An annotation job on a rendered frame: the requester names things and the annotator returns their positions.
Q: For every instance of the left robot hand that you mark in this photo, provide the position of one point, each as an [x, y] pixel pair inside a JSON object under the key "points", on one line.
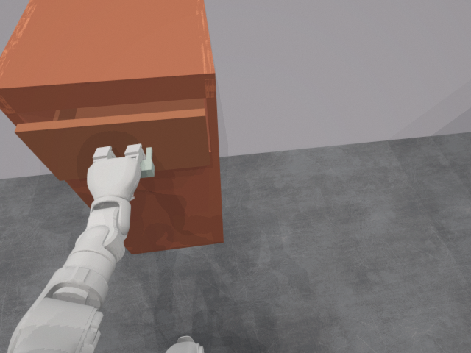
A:
{"points": [[111, 176]]}

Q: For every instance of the handle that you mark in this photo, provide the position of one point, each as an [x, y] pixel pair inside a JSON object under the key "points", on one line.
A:
{"points": [[147, 166]]}

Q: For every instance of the left robot forearm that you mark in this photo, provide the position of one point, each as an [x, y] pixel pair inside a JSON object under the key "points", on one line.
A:
{"points": [[85, 275]]}

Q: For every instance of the drawer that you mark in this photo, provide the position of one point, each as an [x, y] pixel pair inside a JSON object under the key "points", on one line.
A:
{"points": [[176, 131]]}

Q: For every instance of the cabinet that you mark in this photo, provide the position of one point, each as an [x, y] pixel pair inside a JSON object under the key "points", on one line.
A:
{"points": [[66, 54]]}

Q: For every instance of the robot left shin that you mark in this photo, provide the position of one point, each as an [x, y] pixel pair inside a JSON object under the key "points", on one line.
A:
{"points": [[185, 339]]}

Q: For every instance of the robot left upper arm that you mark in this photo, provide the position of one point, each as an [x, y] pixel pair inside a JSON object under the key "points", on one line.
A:
{"points": [[58, 326]]}

